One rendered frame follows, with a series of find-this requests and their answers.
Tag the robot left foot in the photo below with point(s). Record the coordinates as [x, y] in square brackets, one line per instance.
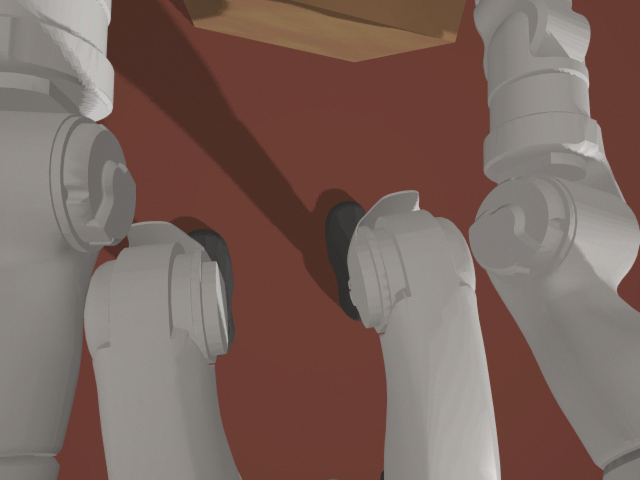
[217, 250]

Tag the left robot upper arm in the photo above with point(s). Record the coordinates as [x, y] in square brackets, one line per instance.
[65, 193]

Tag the left robot forearm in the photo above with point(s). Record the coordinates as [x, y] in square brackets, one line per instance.
[53, 57]

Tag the right robot upper arm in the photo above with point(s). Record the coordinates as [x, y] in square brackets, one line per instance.
[556, 251]

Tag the right robot forearm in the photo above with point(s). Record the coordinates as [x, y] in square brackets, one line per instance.
[534, 62]

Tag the carton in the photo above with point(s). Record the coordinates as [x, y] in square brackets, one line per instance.
[351, 30]

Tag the robot right shin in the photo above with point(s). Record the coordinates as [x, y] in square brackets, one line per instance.
[405, 201]

